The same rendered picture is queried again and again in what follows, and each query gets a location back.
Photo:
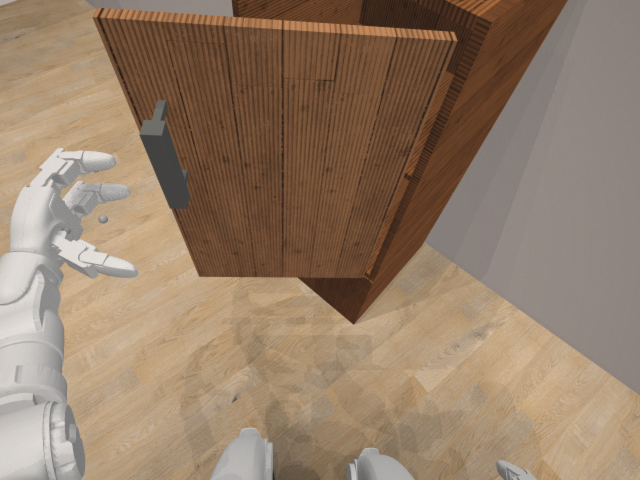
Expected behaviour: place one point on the right robot thigh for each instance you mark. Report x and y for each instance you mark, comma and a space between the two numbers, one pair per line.
376, 467

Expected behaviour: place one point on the cupboard door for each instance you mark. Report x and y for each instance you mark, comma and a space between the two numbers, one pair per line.
296, 135

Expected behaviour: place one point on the left robot hand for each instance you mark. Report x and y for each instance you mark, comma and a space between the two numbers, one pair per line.
39, 214

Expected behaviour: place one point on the robot left forearm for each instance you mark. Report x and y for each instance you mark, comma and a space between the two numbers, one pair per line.
31, 333

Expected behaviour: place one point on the right robot hand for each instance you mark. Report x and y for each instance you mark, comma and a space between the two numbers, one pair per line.
509, 471

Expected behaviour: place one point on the left robot upper arm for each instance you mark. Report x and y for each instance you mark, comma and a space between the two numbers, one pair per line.
41, 442

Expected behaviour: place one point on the left robot shin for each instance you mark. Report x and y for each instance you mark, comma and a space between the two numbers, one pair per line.
249, 432

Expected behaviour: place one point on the handle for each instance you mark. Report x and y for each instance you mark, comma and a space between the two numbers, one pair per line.
161, 152

